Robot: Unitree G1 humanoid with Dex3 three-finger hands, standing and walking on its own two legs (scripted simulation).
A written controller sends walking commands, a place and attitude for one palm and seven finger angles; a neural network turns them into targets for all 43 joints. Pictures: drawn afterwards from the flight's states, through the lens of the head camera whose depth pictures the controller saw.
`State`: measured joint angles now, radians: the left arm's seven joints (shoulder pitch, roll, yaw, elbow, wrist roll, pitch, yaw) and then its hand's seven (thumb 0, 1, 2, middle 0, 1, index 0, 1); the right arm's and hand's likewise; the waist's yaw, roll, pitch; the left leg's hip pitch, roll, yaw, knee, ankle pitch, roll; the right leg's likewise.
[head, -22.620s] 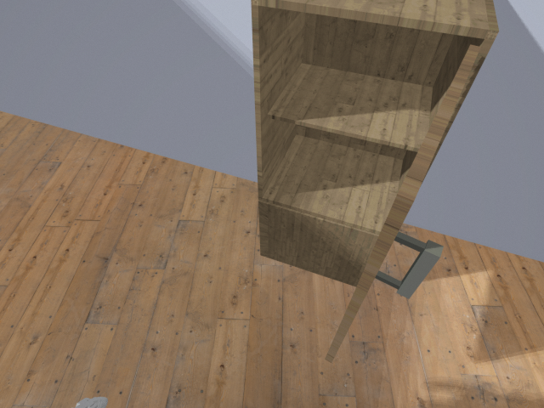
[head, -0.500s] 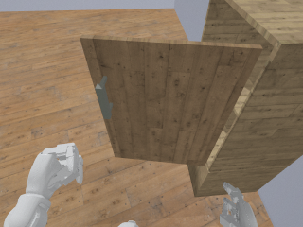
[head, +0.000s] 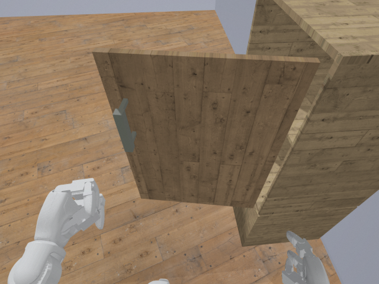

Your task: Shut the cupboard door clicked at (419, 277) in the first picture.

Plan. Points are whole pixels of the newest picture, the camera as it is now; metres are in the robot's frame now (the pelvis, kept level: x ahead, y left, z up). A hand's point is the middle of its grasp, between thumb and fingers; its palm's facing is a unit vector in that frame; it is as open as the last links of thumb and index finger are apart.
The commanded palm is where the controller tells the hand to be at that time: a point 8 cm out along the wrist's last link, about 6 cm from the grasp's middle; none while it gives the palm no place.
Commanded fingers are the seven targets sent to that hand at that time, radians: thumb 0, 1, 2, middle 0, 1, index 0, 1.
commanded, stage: bring the fist close to the handle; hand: left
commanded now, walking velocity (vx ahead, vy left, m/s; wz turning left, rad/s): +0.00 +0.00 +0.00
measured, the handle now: (127, 126) +0.44 +0.19 +0.09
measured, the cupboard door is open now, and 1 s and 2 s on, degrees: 79 79 74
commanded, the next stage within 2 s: push the door shut along its arc in 1.44 s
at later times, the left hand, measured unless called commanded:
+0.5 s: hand (116, 181) +0.29 +0.17 +0.09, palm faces -0.03 -1.00 -0.02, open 3.1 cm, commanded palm +0.27 +0.22 +0.10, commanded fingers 0.00 0.90 0.90 -1.30 -1.50 -1.30 -1.50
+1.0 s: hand (133, 157) +0.35 +0.15 +0.09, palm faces -0.04 -1.00 -0.01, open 3.1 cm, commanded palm +0.33 +0.20 +0.10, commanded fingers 0.00 0.90 0.90 -1.30 -1.50 -1.30 -1.50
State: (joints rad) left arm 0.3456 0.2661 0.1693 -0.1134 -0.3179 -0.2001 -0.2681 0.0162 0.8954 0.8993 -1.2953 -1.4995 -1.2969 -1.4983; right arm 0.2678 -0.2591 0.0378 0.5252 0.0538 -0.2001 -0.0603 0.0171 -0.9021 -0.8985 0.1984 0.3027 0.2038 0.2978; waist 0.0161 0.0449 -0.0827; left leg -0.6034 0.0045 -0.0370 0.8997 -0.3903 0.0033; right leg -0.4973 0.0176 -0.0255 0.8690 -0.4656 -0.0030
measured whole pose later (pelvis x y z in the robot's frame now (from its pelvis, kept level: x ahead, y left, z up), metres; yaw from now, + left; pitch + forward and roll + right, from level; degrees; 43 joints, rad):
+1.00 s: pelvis +0.00 +0.00 +0.01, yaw -1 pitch +7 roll -1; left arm -0.19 0.22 0.12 0.34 -0.22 -0.19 -0.16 0.02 0.90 0.90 -1.30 -1.50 -1.30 -1.50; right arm 0.25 -0.26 0.03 0.59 0.05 -0.12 -0.04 0.02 -0.90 -0.90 0.20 0.30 0.20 0.30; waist -0.01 0.04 -0.07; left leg -0.60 0.00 -0.02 0.85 -0.37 0.00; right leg -0.51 0.01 0.00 0.84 -0.45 0.00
